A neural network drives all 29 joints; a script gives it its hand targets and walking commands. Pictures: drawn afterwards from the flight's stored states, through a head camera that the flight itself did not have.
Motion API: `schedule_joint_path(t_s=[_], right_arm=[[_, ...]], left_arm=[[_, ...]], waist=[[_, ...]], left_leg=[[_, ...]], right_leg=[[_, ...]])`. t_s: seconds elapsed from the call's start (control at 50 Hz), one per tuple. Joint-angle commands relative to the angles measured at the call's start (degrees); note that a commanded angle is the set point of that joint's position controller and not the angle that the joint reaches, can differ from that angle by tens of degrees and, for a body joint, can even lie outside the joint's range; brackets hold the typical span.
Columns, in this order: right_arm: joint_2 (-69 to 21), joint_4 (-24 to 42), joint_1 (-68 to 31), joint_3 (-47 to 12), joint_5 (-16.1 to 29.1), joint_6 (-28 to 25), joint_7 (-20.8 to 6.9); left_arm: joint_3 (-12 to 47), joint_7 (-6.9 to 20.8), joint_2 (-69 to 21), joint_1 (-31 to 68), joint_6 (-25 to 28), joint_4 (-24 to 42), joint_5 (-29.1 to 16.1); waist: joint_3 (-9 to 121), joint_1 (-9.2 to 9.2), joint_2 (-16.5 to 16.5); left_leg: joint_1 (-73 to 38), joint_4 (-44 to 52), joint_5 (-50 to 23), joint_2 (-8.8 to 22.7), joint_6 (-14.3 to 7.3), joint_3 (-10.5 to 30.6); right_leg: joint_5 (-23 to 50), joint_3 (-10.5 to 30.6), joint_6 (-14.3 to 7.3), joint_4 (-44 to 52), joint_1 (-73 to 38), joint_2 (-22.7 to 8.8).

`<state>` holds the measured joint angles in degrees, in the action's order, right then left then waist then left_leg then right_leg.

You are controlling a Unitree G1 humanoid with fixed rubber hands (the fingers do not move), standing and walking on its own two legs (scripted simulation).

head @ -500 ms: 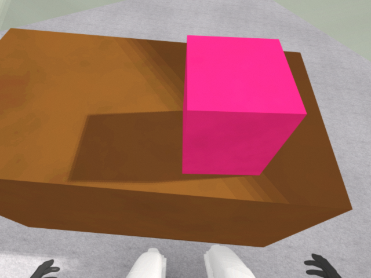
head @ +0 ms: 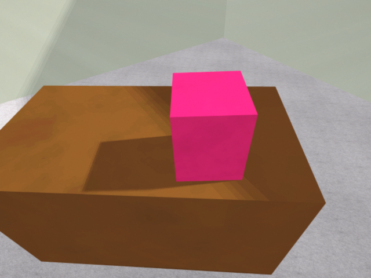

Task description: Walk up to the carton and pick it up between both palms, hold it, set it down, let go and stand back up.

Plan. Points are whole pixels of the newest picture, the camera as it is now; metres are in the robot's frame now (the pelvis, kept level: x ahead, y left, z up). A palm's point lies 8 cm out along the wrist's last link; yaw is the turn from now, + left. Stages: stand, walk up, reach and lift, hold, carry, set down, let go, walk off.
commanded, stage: walk up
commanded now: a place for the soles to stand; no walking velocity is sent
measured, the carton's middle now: (207, 127) +0.55 -0.04 +0.03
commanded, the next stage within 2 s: none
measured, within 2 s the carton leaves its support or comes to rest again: neither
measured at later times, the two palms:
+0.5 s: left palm out of the picture +0.04 +0.31 -0.10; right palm out of the picture +0.06 -0.30 -0.10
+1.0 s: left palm out of the picture +0.08 +0.31 -0.07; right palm out of the picture +0.16 -0.34 -0.09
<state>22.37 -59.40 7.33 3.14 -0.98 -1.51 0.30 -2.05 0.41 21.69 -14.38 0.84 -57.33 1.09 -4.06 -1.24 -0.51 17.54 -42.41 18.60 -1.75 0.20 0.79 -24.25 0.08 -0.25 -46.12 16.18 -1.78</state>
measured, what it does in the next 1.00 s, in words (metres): lifts its left foot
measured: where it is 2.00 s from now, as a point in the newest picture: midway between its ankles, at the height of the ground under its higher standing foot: outside the picture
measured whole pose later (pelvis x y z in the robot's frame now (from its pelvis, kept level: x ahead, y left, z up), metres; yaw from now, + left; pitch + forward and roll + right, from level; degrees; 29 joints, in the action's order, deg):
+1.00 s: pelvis +0.08 -0.02 +0.02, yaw -1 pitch -5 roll -2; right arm 24.9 -57.8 10.1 3.8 -0.4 -2.0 -2.1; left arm -3.4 0.8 22.0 -20.2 6.0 -56.3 0.4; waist -4.9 -1.3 4.6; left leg 26.4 -53.9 24.3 0.6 -1.8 1.9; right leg -20.4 -4.0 -2.4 -29.6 4.3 2.6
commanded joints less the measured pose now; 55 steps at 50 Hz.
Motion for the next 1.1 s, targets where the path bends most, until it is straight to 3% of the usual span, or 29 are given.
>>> schedule_joint_path(t_s=[0.0,0.04,0.06,0.08,0.16,0.18,0.2,0.24,0.28,0.32,0.34,0.38,0.4,0.44,0.5,0.54,0.56,0.6,0.66,0.72,0.74,0.76,0.78,0.8,0.82,0.86,0.88,1.04,1.08], right_arm=[[15.05,5.21,-6.42,1.71,0.0,-1.16,-0.23],[13.21,6.03,-9.19,1.48,-0.08,-0.84,-0.49],[12.3,5.64,-8.06,1.62,-0.17,-0.87,-0.45],[13.73,4.67,-5.67,2.02,-0.39,-0.89,-0.41],[12.48,1.49,0.59,2.15,0.09,-2.29,-0.81],[12.97,1.43,1.65,2.19,-0.07,-2.7,-0.52],[14.97,1.96,0.67,2.39,-0.55,-3.06,-0.26],[16.99,2.36,-1.31,2.32,-0.66,-2.87,-0.35],[16.65,3.38,-3.72,2.12,-0.44,-2.32,-0.48],[13.82,3.98,-5.01,1.27,-0.09,-1.85,-0.82],[12.4,4.32,-6.22,0.77,0.32,-1.58,-0.96],[11.22,4.38,-7.29,0.78,0.27,-0.97,-1.02],[11.57,3.5,-4.58,0.81,-0.01,-0.87,-0.87],[12.03,1.87,-1.73,1.05,-0.08,-2.18,-0.61],[14.42,0.8,0.07,1.77,0.27,-3.33,-0.23],[15.61,1.84,-2.88,1.61,0.59,-2.74,-0.37],[19.55,2.36,2.33,3.64,0.44,-3.04,-1.52],[19.57,2.77,3.22,4.82,-0.05,-2.78,-1.73],[18.33,3.99,2.68,4.68,-0.27,-2.69,-1.81],[15.71,5.87,-3.07,3.93,-0.04,-1.78,-2.36],[12.73,7.18,-6.04,3.08,0.07,-1.39,-2.38],[7.72,9.33,-8.04,1.86,0.63,-1.06,-2.29],[9.86,9.76,-9.09,2.12,-0.27,-1.05,-1.55],[12.78,8.88,-7.17,2.7,0.0,-1.53,-1.39],[13.22,8.48,-5.69,2.55,0.35,-2.49,-1.4],[12.54,8.22,-4.4,2.53,0.73,-3.17,-1.59],[11.7,8.06,-3.66,2.53,0.75,-3.07,-1.78],[10.04,10.02,-3.76,2.07,0.59,-1.52,-3.65],[9.93,8.94,-1.21,2.43,0.35,-1.56,-3.02]], left_arm=[[-3.29,-0.07,13.06,-1.62,2.63,2.12,0.05],[-4.1,0.11,15.96,-2.79,3.3,1.88,0.56],[-4.72,-0.11,18.57,-2.38,3.39,1.9,0.8],[-4.92,-0.23,19.4,1.23,3.37,3.26,0.74],[-2.79,-0.17,14.17,7.72,3.06,5.29,-0.06],[-1.99,-0.08,12.89,8.38,2.84,5.57,-0.44],[-1.54,0.13,11.28,8.41,2.55,5.54,-1.01],[-2.17,0.07,12.39,3.99,1.89,3.26,-1.4],[-2.83,-0.04,12.81,-0.57,2.23,1.51,-0.91],[-2.59,-0.17,12.15,-3.05,3.17,0.3,-0.38],[-2.45,-0.39,12.23,-3.42,3.52,-0.12,-0.46],[-3.42,-0.61,17.09,-0.38,3.89,0.56,0.19],[-3.58,-0.56,18.05,2.06,3.88,1.48,0.15],[-2.5,-0.8,16.66,5.24,3.74,2.48,-0.39],[-0.94,-0.71,11.43,6.12,3.62,2.69,-1.75],[-0.81,-0.8,11.9,2.01,3.1,0.93,-1.75],[-2.6,0.49,14.14,0.5,3.37,2.55,-0.9],[-3.44,0.95,15.05,0.76,3.33,2.12,-0.13],[-3.68,1.33,14.62,0.07,3.82,3.03,-0.29],[-4.33,1.05,12.16,-6.86,5.02,0.65,0.12],[-5.52,0.5,13.75,-12.6,5.25,-0.86,0.37],[-7.26,-0.15,19.65,-15.91,5.64,-0.68,1.1],[-7.25,-0.49,21.49,-11.93,5.66,1.2,0.89],[-7.45,-0.39,21.92,-9.2,5.44,2.29,0.32],[-7.06,-0.49,21.52,-9.24,5.5,2.44,-0.19],[-6.11,-0.6,17.79,-10.09,6.08,2.93,-0.76],[-5.82,-0.7,16.95,-9.58,6.13,3.23,-1.1],[-4.44,-0.81,16.7,-4.23,5.63,7.53,-1.35],[-3.74,-1.02,15.81,-3.9,4.99,7.98,-1.53]], waist=[[-0.86,-1.26,1.82],[-2.33,-1.83,-1.67],[-3.15,-1.37,-6.31],[-5.15,0.26,-4.58],[-1.37,4.23,-2.9],[-0.93,4.96,-2.16],[-1.55,4.39,1.55],[-2.26,1.87,3.43],[-2.2,-0.01,3.12],[0.7,-1.26,3.93],[1.13,-1.65,4.2],[-1.63,-0.25,-2.38],[-2.37,0.85,-2.48],[-3.08,3.1,-0.78],[4.34,3.37,2.42],[5.87,1.02,3.19],[6.59,2.49,5.01],[1.25,3.96,7.72],[0.05,3.74,8.56],[2.21,-1.7,9.51],[2.09,-5.42,4.56],[-0.34,-6.98,-10.24],[-6.05,-5.61,-3.32],[-8.66,-4.31,1.38],[-9.43,-3.05,0.15],[-5.8,-2.13,-0.73],[-5.06,-1.66,-1.97],[-4.35,0.13,-10.37],[-2.41,1.72,-8.94]], left_leg=[[9.23,20.11,25.72,13.25,-9.84,20.03],[14.46,6.23,15.65,2.71,-3.28,7.34],[15.81,-3.6,12.81,0.32,-2.38,2.72],[14.07,-5.35,11.25,3.89,-2.07,3.47],[-3.45,9.94,0.82,3.9,-3.42,3.32],[-6.07,16.89,0.83,5.98,-4.13,7.8],[-4.64,22.98,7.79,10.32,-6.26,19.06],[0.99,31.18,30.1,19.9,-13.16,31.89],[4.39,28.97,24.61,19.96,-14.39,27.87],[3.79,22.88,14.53,15.07,-9.84,18.63],[5.94,18.75,11.26,11.5,-7.0,13.52],[11.5,2.97,8.74,0.92,-2.1,2.33],[10.54,0.3,10.17,2.12,-2.15,1.34],[1.9,8.66,5.77,4.6,-3.01,2.78],[-8.33,20.66,-14.62,12.43,-6.53,15.87],[-8.09,21.7,-5.15,17.49,-11.22,20.28],[-12.23,24.69,19.05,18.46,-13.75,25.17],[-11.41,30.83,31.12,22.3,-15.53,30.13],[-11.88,29.46,23.63,22.15,-15.52,27.24],[-3.01,18.7,9.21,14.84,-10.49,13.28],[7.28,6.78,5.93,9.55,-7.06,6.48],[24.4,-12.7,9.76,-0.55,-2.14,-2.29],[32.27,-16.73,11.22,-1.19,-1.24,2.69],[30.27,-15.66,9.53,2.35,-1.56,5.82],[28.84,-15.46,10.13,3.86,-1.94,5.12],[26.5,-14.5,9.13,4.9,-2.21,6.27],[25.21,-13.03,7.66,5.22,-2.3,6.27],[4.81,3.63,-10.87,6.48,-1.97,-2.89],[-6.16,6.82,-16.04,4.38,-2.75,-5.17]], right_leg=[[-8.54,5.96,-3.78,14.34,-1.97,-0.15],[-16.14,22.48,-8.07,27.49,-2.78,-6.85],[-21.62,33.71,-11.41,33.95,-1.23,-14.79],[-23.78,35.29,-13.64,34.74,2.91,-18.05],[-2.25,16.68,-7.96,24.65,8.59,-9.59],[2.86,12.13,-5.75,20.09,10.28,-6.4],[3.32,8.46,-3.09,13.08,12.33,-1.03],[-3.65,2.48,-1.04,1.51,9.76,3.88],[-4.13,2.49,-1.62,4.55,3.62,1.45],[1.32,4.64,-2.9,15.7,-1.35,0.4],[2.3,9.21,-4.25,22.17,-3.69,-1.25],[-7.3,28.51,-8.41,31.54,-3.53,-9.46],[-9.35,32.23,-11.19,32.48,-1.58,-14.48],[6.13,24.23,-11.06,25.35,2.96,-12.57],[23.13,7.35,-2.29,12.32,3.17,-0.27],[8.28,4.54,-1.72,10.45,2.24,2.38],[-7.38,2.25,-3.37,7.14,7.3,3.97],[-8.15,1.61,-2.35,1.92,13.55,1.61],[-7.09,2.81,-2.04,3.54,14.73,-1.15],[4.0,-0.25,-3.13,20.01,-3.49,0.27],[2.87,4.74,-4.87,27.3,-14.89,-0.65],[-7.37,29.65,-6.74,36.09,-23.01,-11.8],[-7.68,41.11,-10.15,38.1,-19.67,-19.65],[-3.63,39.52,-13.19,36.82,-17.07,-22.74],[11.95,36.13,-15.38,33.12,-17.05,-22.87],[38.31,24.66,-14.53,27.59,-20.87,-19.31],[42.27,20.06,-12.87,26.74,-20.62,-17.81],[38.45,5.77,-9.71,24.75,-3.4,-10.58],[39.52,4.3,-8.2,19.02,2.64,-8.91]])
